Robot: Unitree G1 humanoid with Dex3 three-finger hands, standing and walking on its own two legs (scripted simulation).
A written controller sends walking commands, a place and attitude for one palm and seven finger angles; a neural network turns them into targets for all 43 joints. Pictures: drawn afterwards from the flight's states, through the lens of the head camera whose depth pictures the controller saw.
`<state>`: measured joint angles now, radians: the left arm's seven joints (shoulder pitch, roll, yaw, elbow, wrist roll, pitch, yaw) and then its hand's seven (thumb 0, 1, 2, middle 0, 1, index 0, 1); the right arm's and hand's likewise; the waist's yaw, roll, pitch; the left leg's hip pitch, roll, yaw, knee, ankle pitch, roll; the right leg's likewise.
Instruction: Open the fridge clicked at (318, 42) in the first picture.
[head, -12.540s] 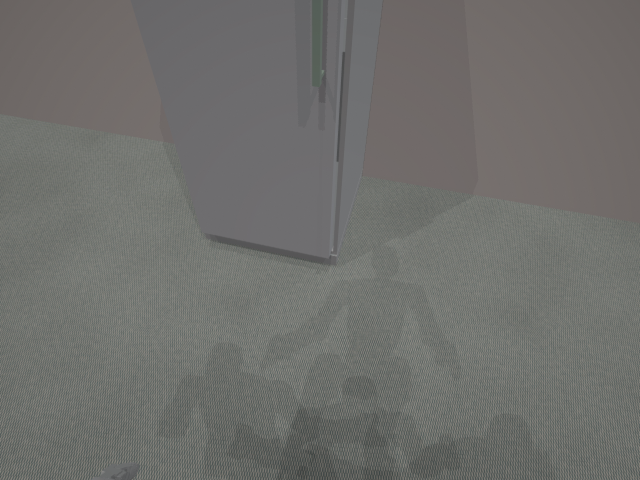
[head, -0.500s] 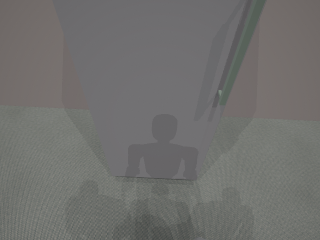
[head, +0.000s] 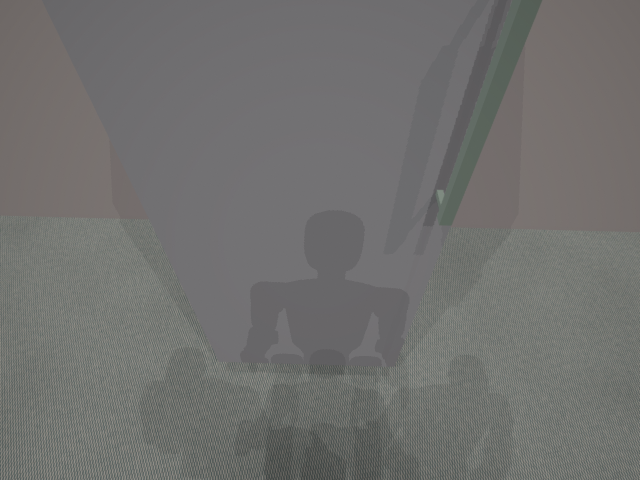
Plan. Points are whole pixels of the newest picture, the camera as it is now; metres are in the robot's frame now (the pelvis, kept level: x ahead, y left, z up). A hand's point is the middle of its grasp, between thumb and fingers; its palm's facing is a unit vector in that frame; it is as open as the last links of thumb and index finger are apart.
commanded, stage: come to a stop and stand still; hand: right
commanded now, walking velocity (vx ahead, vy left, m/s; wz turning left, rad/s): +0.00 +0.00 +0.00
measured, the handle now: (477, 111) +0.49 -0.17 +0.21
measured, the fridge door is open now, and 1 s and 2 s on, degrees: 0 0 0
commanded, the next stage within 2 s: look again from close up in 1.18 s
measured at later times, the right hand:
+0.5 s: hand out of the picture +0.00 -0.15 -0.17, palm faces +0.06 +0.98 -0.20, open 7.3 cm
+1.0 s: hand out of the picture -0.04 -0.16 -0.17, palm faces +0.06 +0.98 -0.20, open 7.4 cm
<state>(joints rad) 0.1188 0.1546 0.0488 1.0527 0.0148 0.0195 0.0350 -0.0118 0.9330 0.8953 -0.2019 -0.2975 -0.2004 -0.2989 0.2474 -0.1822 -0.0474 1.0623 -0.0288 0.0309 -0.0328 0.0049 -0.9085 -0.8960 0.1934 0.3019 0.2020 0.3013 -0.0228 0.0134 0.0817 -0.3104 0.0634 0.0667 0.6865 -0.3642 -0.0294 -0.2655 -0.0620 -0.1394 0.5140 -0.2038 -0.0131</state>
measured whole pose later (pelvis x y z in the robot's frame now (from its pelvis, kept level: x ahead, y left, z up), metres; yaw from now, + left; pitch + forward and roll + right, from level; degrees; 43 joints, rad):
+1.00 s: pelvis -0.05 +0.02 +0.00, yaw -1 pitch -3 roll -1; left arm 0.34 0.15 0.00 1.04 0.02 -0.01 0.01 0.01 0.91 0.90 -0.20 -0.30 -0.20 -0.30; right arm 0.33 -0.15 -0.01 1.07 -0.03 -0.01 -0.03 0.01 -0.91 -0.90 0.20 0.30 0.20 0.30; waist 0.00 0.01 -0.04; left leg -0.30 0.05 0.07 0.51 -0.17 0.01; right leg -0.19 0.00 -0.07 0.50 -0.27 -0.02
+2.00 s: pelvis -0.03 +0.02 +0.01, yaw -1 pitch -2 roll -1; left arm 0.29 0.15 -0.01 1.11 0.01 -0.02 0.02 0.01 0.91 0.90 -0.20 -0.30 -0.20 -0.30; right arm 0.28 -0.16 0.00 1.08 -0.02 -0.01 -0.03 0.01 -0.91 -0.90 0.19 0.30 0.20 0.30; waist 0.00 0.01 0.03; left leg -0.23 0.04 0.07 0.42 -0.15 0.01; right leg -0.12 0.00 -0.06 0.41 -0.25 -0.01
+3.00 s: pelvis -0.02 +0.01 +0.01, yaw -1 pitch -2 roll +0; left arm 0.32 0.13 -0.01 1.12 0.01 -0.02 0.02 0.00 0.91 0.90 -0.20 -0.30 -0.20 -0.30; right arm 0.30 -0.15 -0.01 1.08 -0.02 -0.01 -0.04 0.01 -0.91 -0.90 0.19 0.30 0.20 0.30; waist -0.01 0.02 0.04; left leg -0.24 0.04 0.08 0.43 -0.16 0.01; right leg -0.14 0.00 -0.06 0.43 -0.27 -0.01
